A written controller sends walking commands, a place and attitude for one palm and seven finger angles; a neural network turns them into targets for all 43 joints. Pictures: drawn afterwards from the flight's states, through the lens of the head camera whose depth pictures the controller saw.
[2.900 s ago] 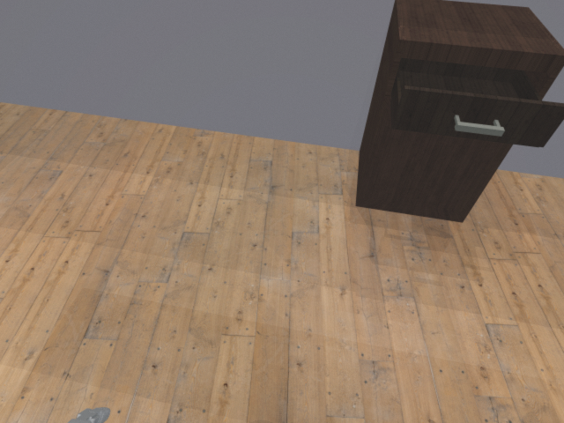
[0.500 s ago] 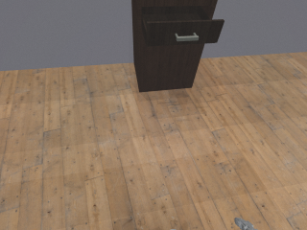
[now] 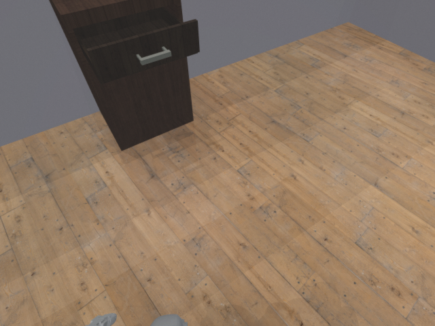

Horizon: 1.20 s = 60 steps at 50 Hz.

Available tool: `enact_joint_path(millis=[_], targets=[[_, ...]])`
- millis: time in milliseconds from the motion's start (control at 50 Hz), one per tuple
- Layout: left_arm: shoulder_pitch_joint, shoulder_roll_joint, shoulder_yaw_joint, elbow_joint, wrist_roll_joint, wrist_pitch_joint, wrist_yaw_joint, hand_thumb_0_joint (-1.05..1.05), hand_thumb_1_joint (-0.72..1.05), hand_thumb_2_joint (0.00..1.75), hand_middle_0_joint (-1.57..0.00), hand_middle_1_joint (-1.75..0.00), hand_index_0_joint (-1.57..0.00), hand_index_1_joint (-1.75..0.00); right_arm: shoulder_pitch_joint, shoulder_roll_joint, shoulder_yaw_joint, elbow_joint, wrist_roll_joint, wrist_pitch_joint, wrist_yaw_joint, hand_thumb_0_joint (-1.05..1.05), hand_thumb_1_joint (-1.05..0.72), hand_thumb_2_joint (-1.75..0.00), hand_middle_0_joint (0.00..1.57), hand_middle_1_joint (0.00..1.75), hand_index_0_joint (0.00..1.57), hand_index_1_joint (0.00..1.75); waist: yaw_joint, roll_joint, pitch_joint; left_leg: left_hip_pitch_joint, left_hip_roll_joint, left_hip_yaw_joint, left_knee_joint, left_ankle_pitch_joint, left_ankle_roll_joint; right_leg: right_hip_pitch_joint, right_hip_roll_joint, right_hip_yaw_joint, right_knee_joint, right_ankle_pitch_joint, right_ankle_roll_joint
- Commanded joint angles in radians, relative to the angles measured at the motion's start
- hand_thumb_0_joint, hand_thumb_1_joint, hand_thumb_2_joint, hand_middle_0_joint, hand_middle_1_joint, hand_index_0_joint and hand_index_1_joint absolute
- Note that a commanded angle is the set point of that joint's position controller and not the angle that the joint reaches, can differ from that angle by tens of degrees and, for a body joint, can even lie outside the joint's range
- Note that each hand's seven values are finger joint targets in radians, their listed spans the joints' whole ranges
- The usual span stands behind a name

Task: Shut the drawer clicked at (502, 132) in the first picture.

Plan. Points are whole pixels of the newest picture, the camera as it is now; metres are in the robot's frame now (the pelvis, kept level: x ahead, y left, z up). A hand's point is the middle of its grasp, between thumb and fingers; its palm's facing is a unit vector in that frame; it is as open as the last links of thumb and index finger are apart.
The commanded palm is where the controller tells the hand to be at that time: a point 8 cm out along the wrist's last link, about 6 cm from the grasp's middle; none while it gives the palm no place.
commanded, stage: walk to a spot facing it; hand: left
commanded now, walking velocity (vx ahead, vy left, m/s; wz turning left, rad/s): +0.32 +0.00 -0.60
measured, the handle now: (153, 55) +1.09 +0.31 -0.09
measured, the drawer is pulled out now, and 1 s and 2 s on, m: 0.20 0.20 0.20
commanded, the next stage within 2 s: turn to face it in 1.58 s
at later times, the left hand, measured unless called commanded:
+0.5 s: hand (127, 263) +0.27 +0.23 -0.16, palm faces -0.24 -0.96 -0.16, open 7.4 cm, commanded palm none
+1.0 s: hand (208, 173) +0.54 +0.05 -0.16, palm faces -0.49 -0.84 -0.22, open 7.2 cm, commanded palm none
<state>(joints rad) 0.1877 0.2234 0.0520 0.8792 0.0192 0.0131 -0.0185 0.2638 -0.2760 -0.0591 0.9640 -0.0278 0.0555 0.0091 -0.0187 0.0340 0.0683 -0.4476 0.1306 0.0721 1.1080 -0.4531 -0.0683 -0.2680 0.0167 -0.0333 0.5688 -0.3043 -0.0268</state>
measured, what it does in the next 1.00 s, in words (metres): walks ahead, turning right: left foot, then right foot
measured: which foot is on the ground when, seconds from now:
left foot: up 0.00-0.24, down 0.26-0.78, up 0.80-1.00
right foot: down 0.00-0.26, up 0.28-0.78, down 0.80-1.00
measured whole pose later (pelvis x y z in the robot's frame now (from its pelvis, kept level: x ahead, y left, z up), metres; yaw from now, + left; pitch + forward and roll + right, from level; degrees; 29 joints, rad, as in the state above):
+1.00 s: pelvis +0.38 -0.08 +0.00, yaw -31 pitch +0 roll +0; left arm 0.20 0.20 0.07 1.01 0.02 -0.05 0.01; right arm 0.29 -0.14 -0.05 1.01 -0.03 -0.03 -0.01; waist -0.05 0.00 0.05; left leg -0.55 0.19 0.05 1.20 -0.32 -0.05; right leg -0.27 0.07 -0.12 0.51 -0.26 -0.11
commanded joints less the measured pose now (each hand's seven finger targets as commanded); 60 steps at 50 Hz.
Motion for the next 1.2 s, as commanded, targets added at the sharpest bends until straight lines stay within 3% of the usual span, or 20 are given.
enact_joint_path(millis=[0, 140, 200, 220, 240, 260, 280, 320, 400, 620, 680, 720, 740, 760, 780, 800, 860, 920, 1040, 1180], targets=[[0.054, 0.21, 0.051, -0.031, 0.004, -0.038, 0.012, 0.0, 0.9, 0.9, -0.2, -0.3, -0.2, -0.3, -0.07, -0.058, -0.017, -0.124, -0.003, -0.057, 0.007, 0.0, -0.9, -0.9, 0.2, 0.3, 0.2, 0.3, 0.03, -0.153, -0.05, -0.119, 0.001, -0.009, -0.09, 0.127, -0.015, 0.064, -0.222, 0.308, -0.337, -0.063, -0.14], [0.086, 0.22, 0.055, -0.005, 0.007, -0.044, 0.007, 0.0, 0.9, 0.9, -0.2, -0.3, -0.2, -0.3, -0.115, -0.041, -0.016, -0.164, 0.008, -0.087, 0.012, 0.0, -0.9, -0.9, 0.2, 0.3, 0.2, 0.3, 0.043, -0.186, -0.02, 0.0, -0.052, 0.004, -0.366, 0.131, -0.004, 0.018, -0.208, 0.365, -0.324, -0.094, -0.145], [0.033, 0.198, 0.06, -0.01, 0.005, -0.036, 0.008, 0.0, 0.9, 0.9, -0.2, -0.3, -0.2, -0.3, 0.036, -0.054, -0.021, -0.123, 0.013, -0.107, -0.005, 0.0, -0.9, -0.9, 0.2, 0.3, 0.2, 0.3, -0.034, -0.141, -0.05, 0.314, -0.08, 0.022, -0.588, 0.188, 0.006, -0.122, -0.148, 0.33, -0.185, -0.091, -0.098], [0.026, 0.14, 0.049, -0.02, 0.001, -0.034, 0.003, 0.0, 0.9, 0.9, -0.2, -0.3, -0.2, -0.3, 0.164, -0.112, -0.032, -0.083, 0.009, -0.117, -0.021, 0.0, -0.9, -0.9, 0.2, 0.3, 0.2, 0.3, -0.087, 0.011, -0.111, 0.503, -0.007, -0.058, -0.693, 0.107, 0.022, -0.211, -0.063, 0.262, 0.016, -0.076, -0.058], [0.055, 0.058, 0.035, -0.036, -0.012, -0.028, -0.01, 0.0, 0.9, 0.9, -0.2, -0.3, -0.2, -0.3, 0.271, -0.233, -0.056, -0.057, -0.011, -0.12, -0.028, 0.0, -0.9, -0.9, 0.2, 0.3, 0.2, 0.3, -0.115, 0.339, -0.157, 0.622, 0.303, -0.444, -0.849, -0.156, 0.111, -0.414, 0.079, 0.088, 0.374, -0.271, 0.006], [0.04, 0.086, 0.042, -0.051, 0.0, -0.033, -0.011, 0.0, 0.9, 0.9, -0.2, -0.3, -0.2, -0.3, 0.248, -0.23, -0.043, -0.064, -0.006, -0.112, -0.028, 0.0, -0.9, -0.9, 0.2, 0.3, 0.2, 0.3, -0.09, 0.298, -0.114, 0.485, 0.415, -0.613, -0.969, -0.364, 0.169, -0.453, 0.02, 0.09, 0.547, -0.272, 0.009], [-0.006, 0.098, 0.046, -0.048, 0.008, -0.032, -0.012, 0.0, 0.9, 0.9, -0.2, -0.3, -0.2, -0.3, 0.188, -0.193, -0.034, -0.072, -0.004, -0.114, -0.032, 0.0, -0.9, -0.9, 0.2, 0.3, 0.2, 0.3, -0.074, 0.228, -0.035, 0.369, 0.408, -0.62, -1.002, -0.422, 0.186, -0.472, -0.025, 0.101, 0.657, -0.203, 0.009], [0.004, 0.078, 0.052, -0.013, 0.017, -0.03, -0.034, 0.0, 0.9, 0.9, -0.2, -0.3, -0.2, -0.3, 0.107, -0.088, -0.006, -0.07, -0.002, -0.129, -0.032, 0.0, -0.9, -0.9, 0.2, 0.3, 0.2, 0.3, -0.012, 0.083, 0.069, 0.279, 0.28, -0.348, -0.984, -0.17, 0.124, -0.456, -0.079, 0.071, 0.697, -0.022, 0.017], [0.089, 0.025, 0.046, 0.039, 0.016, -0.006, -0.031, 0.0, 0.9, 0.9, -0.2, -0.3, -0.2, -0.3, 0.142, -0.014, 0.008, -0.026, 0.01, -0.153, -0.043, 0.0, -0.9, -0.9, 0.2, 0.3, 0.2, 0.3, 0.024, 0.128, -0.012, 0.365, 0.168, -0.004, -0.886, 0.422, 0.049, -0.41, -0.077, 0.04, 0.692, 0.122, 0.045], [-0.222, -0.037, 0.014, -0.028, 0.012, -0.014, -0.039, 0.0, 0.9, 0.9, -0.2, -0.3, -0.2, -0.3, 0.322, 0.018, 0.01, 0.106, -0.003, -0.144, -0.046, 0.0, -0.9, -0.9, 0.2, 0.3, 0.2, 0.3, -0.05, 0.11, 0.102, 0.54, 0.197, 0.176, -0.87, 0.771, 0.145, -0.461, -0.076, -0.123, 0.224, 0.133, 0.02], [-0.168, -0.018, 0.017, -0.007, 0.012, -0.027, -0.03, 0.0, 0.9, 0.9, -0.2, -0.3, -0.2, -0.3, 0.318, -0.013, -0.002, 0.113, -0.001, -0.138, -0.044, 0.0, -0.9, -0.9, 0.2, 0.3, 0.2, 0.3, -0.015, 0.107, 0.043, 0.563, 0.214, 0.225, -0.726, 1.149, 0.143, -0.29, 0.002, -0.179, 0.134, 0.065, -0.037], [-0.001, 0.013, 0.03, 0.044, 0.017, -0.038, -0.021, 0.0, 0.9, 0.9, -0.2, -0.3, -0.2, -0.3, 0.272, -0.049, -0.01, 0.101, 0.005, -0.134, -0.043, 0.0, -0.9, -0.9, 0.2, 0.3, 0.2, 0.3, 0.069, 0.153, -0.054, 0.54, 0.2, 0.259, -0.518, 1.3, 0.116, -0.076, 0.051, -0.206, 0.083, 0.063, -0.074], [0.132, 0.058, 0.044, 0.083, 0.02, -0.048, -0.015, 0.0, 0.9, 0.9, -0.2, -0.3, -0.2, -0.3, 0.24, -0.054, -0.01, 0.087, 0.011, -0.134, -0.038, 0.0, -0.9, -0.9, 0.2, 0.3, 0.2, 0.3, 0.136, 0.138, -0.123, 0.428, 0.185, 0.269, -0.321, 1.189, 0.09, 0.154, 0.047, -0.196, 0.006, 0.124, -0.09], [0.252, 0.158, 0.066, 0.115, 0.021, -0.058, -0.004, 0.0, 0.9, 0.9, -0.2, -0.3, -0.2, -0.3, 0.25, -0.011, -0.003, 0.07, 0.026, -0.133, -0.024, 0.0, -0.9, -0.9, 0.2, 0.3, 0.2, 0.3, 0.184, -0.007, -0.234, 0.147, 0.137, 0.246, -0.028, 0.747, 0.061, 0.469, -0.135, 0.028, -0.027, 0.146, -0.158], [0.339, 0.24, 0.08, 0.127, 0.004, -0.062, 0.011, 0.0, 0.9, 0.9, -0.2, -0.3, -0.2, -0.3, 0.24, 0.056, 0.005, 0.028, 0.039, -0.139, -0.029, 0.0, -0.9, -0.9, 0.2, 0.3, 0.2, 0.3, 0.182, -0.167, -0.334, -0.136, -0.041, 0.161, 0.339, -0.118, 0.016, 0.627, -0.435, 0.552, -0.113, 0.347, -0.296], [0.3, 0.279, 0.089, 0.118, -0.016, -0.055, 0.018, 0.0, 0.9, 0.9, -0.2, -0.3, -0.2, -0.3, 0.158, 0.031, 0.001, -0.003, 0.034, -0.137, -0.031, 0.0, -0.9, -0.9, 0.2, 0.3, 0.2, 0.3, 0.172, -0.131, -0.312, -0.2, -0.022, -0.003, 0.412, -0.093, 0.043, 0.533, -0.464, 0.586, -0.229, 0.3, -0.316], [0.091, 0.127, 0.041, 0.08, -0.013, -0.071, 0.027, 0.0, 0.9, 0.9, -0.2, -0.3, -0.2, -0.3, 0.1, 0.044, -0.005, 0.011, 0.005, -0.112, -0.028, 0.0, -0.9, -0.9, 0.2, 0.3, 0.2, 0.3, 0.046, 0.019, -0.054, -0.155, 0.075, -0.057, 0.286, 0.11, 0.036, 0.095, -0.344, 0.334, -0.297, 0.238, -0.21], [0.047, 0.088, 0.031, 0.088, 0.003, -0.09, 0.027, 0.0, 0.9, 0.9, -0.2, -0.3, -0.2, -0.3, 0.188, 0.084, 0.003, 0.039, -0.003, -0.083, -0.022, 0.0, -0.9, -0.9, 0.2, 0.3, 0.2, 0.3, -0.032, -0.044, -0.056, -0.071, 0.071, -0.028, 0.111, 0.142, 0.016, -0.039, -0.25, 0.165, -0.317, 0.293, -0.175], [0.128, 0.077, 0.025, 0.12, -0.001, -0.1, 0.019, 0.0, 0.9, 0.9, -0.2, -0.3, -0.2, -0.3, -0.02, 0.066, 0.0, -0.039, -0.003, -0.09, 0.005, 0.0, -0.9, -0.9, 0.2, 0.3, 0.2, 0.3, 0.009, -0.154, -0.01, -0.142, 0.042, 0.005, -0.179, 0.274, -0.001, 0.03, -0.191, 0.139, -0.32, 0.303, -0.162], [0.212, 0.108, 0.028, 0.146, 0.001, -0.092, 0.03, 0.0, 0.9, 0.9, -0.2, -0.3, -0.2, -0.3, -0.185, 0.034, 0.001, -0.095, 0.001, -0.119, 0.014, 0.0, -0.9, -0.9, 0.2, 0.3, 0.2, 0.3, 0.048, -0.126, -0.015, 0.021, -0.046, 0.053, -0.507, 0.234, 0.039, 0.183, -0.219, 0.194, -0.198, 0.513, -0.133]])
